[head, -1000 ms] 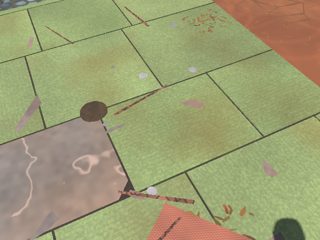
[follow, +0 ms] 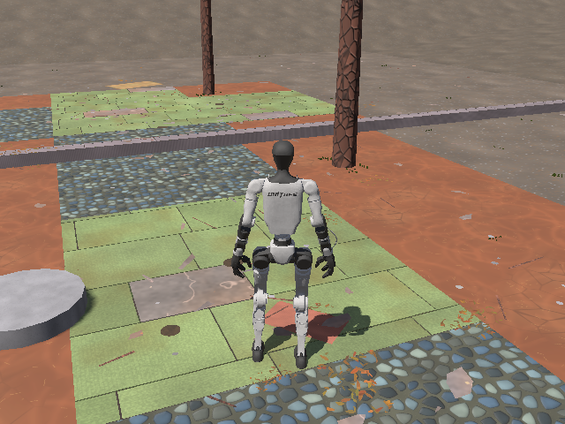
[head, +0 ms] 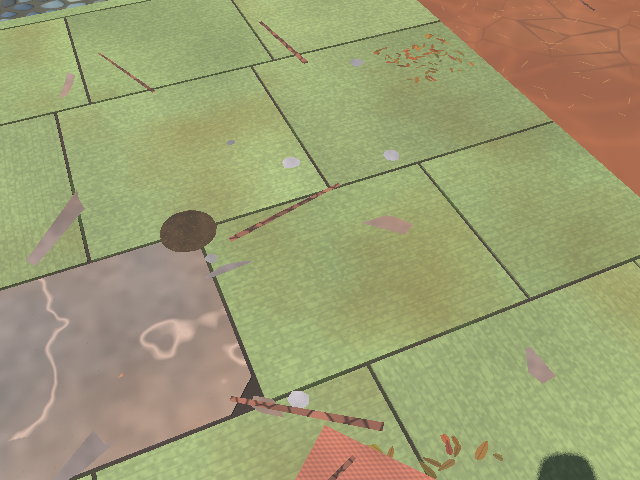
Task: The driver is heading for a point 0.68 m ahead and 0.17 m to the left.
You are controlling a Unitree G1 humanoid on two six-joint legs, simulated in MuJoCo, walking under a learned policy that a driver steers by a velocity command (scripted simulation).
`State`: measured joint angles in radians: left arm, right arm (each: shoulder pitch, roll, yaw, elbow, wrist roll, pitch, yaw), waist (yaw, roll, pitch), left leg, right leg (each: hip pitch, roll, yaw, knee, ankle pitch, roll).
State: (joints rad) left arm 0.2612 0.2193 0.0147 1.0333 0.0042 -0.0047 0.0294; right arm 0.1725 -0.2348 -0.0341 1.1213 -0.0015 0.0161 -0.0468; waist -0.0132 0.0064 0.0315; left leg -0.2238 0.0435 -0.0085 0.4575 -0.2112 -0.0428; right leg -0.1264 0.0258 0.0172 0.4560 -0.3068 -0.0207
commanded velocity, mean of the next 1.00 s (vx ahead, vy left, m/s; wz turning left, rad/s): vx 0.01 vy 0.00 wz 0.00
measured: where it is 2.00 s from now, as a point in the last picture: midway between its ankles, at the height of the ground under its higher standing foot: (303, 473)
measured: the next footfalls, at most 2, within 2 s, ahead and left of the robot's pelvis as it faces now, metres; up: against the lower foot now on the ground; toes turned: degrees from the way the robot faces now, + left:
right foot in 1.64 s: +0.48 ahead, -0.07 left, +0.00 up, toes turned -2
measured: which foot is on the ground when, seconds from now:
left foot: down 0.00-1.00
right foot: down 0.00-1.00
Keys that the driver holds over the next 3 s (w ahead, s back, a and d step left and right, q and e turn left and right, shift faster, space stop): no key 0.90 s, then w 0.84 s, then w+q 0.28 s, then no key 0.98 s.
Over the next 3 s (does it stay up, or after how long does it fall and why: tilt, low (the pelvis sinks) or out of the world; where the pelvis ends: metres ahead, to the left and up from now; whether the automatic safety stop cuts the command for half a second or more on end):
stays up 0.73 0.07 0.00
